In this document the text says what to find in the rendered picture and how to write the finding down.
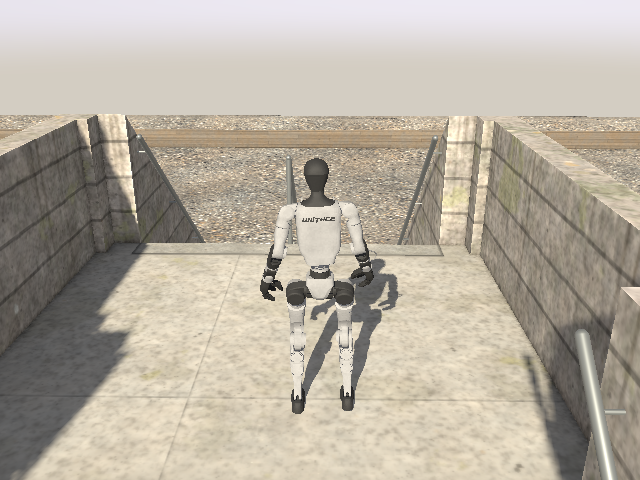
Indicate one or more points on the robot right hand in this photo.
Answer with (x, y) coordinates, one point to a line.
(359, 273)

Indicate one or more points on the robot left upper arm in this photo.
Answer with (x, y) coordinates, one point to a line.
(286, 213)

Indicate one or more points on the right robot thigh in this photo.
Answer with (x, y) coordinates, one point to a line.
(344, 299)

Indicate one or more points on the robot right upper arm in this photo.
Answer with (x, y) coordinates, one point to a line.
(349, 210)

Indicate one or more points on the robot torso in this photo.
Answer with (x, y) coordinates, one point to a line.
(319, 241)

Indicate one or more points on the left robot forearm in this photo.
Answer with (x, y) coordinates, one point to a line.
(271, 268)

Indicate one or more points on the right robot forearm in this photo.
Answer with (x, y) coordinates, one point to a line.
(364, 259)

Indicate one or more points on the robot left hand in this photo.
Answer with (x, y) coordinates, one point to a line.
(264, 287)

